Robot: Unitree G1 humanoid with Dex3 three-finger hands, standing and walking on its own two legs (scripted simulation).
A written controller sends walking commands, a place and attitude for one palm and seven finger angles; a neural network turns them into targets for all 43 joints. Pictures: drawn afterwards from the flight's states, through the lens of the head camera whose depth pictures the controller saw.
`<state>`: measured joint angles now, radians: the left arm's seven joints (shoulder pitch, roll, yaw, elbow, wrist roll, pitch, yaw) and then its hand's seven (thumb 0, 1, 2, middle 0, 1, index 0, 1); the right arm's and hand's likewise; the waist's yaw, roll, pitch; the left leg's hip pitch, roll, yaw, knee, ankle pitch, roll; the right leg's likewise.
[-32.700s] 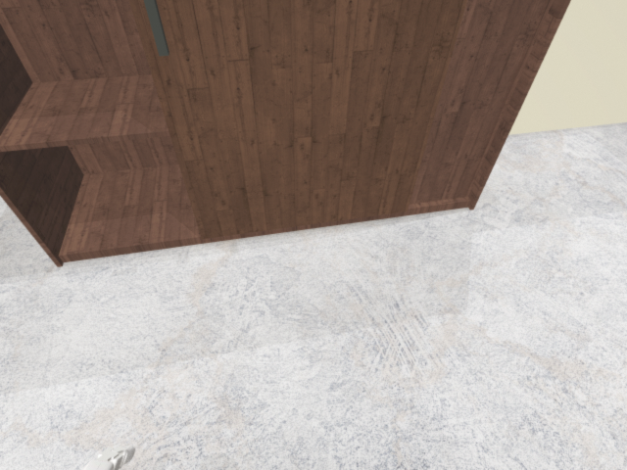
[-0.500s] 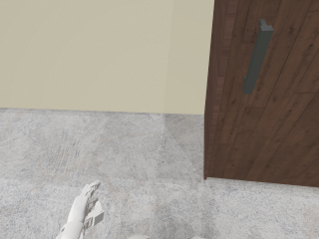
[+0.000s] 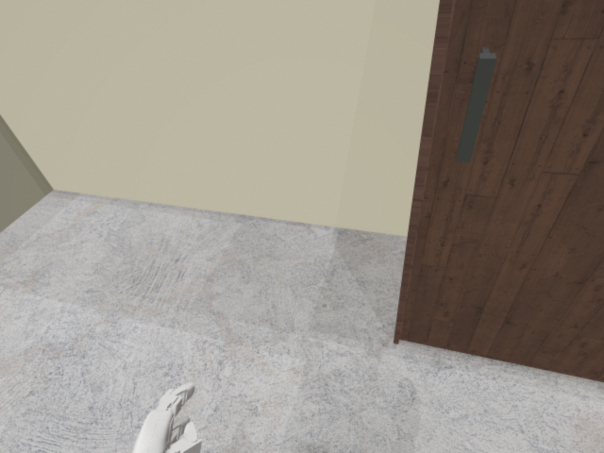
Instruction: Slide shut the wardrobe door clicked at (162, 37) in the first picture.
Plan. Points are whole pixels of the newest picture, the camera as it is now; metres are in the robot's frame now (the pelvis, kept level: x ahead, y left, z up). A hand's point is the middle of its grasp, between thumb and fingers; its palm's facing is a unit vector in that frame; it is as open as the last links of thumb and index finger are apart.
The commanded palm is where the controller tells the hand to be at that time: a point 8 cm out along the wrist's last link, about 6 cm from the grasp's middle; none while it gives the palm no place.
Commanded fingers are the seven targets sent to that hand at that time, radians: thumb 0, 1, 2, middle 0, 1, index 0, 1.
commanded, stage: stop stepping back and stand still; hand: right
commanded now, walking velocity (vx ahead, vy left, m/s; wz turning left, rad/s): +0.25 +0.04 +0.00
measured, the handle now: (474, 106) +0.65 -0.25 +0.16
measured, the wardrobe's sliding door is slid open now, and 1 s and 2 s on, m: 0.00 0.00 0.00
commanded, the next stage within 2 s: let the arm hang, fingers relaxed in 1.22 s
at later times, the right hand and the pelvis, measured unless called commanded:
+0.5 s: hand out of the picture +0.10 -0.32 +0.19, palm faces +0.54 +0.73 -0.43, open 7.4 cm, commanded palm +0.04 -0.35 +0.19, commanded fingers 0.00 -0.90 -0.90 0.20 0.30 0.20 0.30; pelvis -0.08 -0.04 +0.00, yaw -5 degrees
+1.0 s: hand out of the picture +0.12 -0.35 +0.18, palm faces +0.54 +0.71 -0.44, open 7.4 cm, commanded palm +0.06 -0.37 +0.19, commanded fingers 0.00 -0.90 -0.90 0.20 0.30 0.20 0.30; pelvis -0.05 -0.06 +0.01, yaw -7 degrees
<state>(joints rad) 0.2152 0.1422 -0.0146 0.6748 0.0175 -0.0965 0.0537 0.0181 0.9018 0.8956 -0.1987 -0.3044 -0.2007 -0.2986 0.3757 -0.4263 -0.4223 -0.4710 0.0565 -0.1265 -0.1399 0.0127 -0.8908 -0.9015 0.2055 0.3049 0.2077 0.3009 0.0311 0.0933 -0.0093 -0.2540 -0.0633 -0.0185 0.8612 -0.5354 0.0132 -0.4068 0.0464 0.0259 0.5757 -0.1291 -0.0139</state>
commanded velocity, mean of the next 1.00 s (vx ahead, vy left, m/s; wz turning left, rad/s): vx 0.11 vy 0.03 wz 0.00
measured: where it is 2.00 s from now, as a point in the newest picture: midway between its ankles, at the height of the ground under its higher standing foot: outside the picture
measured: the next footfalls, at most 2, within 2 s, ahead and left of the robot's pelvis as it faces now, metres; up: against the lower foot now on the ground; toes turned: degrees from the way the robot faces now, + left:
left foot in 0.10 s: +0.02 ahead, +0.04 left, +0.00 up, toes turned -3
right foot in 0.38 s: -0.03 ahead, -0.22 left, +0.00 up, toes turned -11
